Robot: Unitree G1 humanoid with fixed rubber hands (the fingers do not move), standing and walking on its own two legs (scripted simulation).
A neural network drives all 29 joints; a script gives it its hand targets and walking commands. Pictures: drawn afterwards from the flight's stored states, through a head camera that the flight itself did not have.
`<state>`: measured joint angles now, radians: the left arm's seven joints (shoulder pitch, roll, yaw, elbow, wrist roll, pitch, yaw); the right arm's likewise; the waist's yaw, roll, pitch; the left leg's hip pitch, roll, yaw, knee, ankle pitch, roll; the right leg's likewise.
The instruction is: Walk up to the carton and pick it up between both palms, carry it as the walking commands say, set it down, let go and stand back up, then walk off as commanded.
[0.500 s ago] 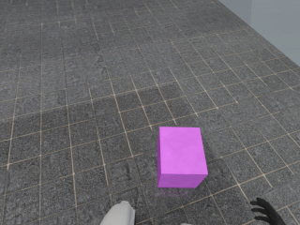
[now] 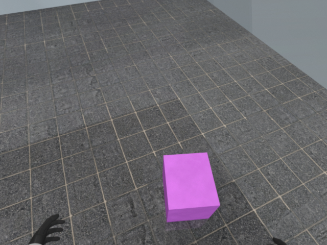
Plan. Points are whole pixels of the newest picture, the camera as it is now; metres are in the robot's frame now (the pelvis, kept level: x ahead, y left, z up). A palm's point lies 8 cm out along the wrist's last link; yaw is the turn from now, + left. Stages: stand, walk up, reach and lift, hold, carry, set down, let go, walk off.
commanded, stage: walk up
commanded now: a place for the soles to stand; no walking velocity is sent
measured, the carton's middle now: (186, 187) +0.47 -0.13 -0.64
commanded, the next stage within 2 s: none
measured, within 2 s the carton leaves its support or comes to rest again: neither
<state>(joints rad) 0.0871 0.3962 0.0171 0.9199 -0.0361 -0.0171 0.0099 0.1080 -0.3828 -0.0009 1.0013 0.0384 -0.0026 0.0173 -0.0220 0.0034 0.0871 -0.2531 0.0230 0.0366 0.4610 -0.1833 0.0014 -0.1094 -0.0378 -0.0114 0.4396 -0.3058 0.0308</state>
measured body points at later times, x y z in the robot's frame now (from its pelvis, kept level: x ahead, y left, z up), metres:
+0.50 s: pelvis -0.04 +0.00 +0.00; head -0.01 +0.01 +0.45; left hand +0.04 +0.31 -0.13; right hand +0.06 -0.30 -0.13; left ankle +0.04 +0.12 -0.74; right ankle -0.04 -0.14 -0.74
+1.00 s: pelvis -0.05 +0.01 +0.00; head -0.02 +0.03 +0.45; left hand +0.00 +0.33 -0.13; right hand +0.05 -0.29 -0.12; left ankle +0.04 +0.12 -0.74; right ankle -0.04 -0.14 -0.74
